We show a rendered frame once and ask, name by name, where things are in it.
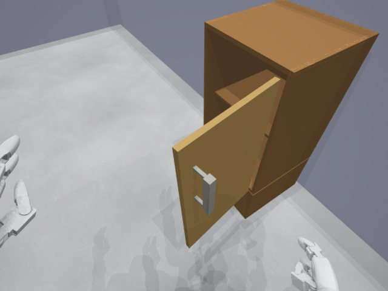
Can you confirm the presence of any cupboard door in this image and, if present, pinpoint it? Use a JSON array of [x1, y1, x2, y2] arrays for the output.
[[172, 77, 281, 248]]

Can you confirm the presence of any robot left hand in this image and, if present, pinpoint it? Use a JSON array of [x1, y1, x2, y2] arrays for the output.
[[0, 135, 36, 248]]

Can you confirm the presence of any handle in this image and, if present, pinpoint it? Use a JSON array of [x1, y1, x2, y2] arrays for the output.
[[193, 166, 216, 216]]

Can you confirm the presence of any robot right hand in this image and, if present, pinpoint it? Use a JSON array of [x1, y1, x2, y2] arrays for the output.
[[291, 237, 339, 291]]

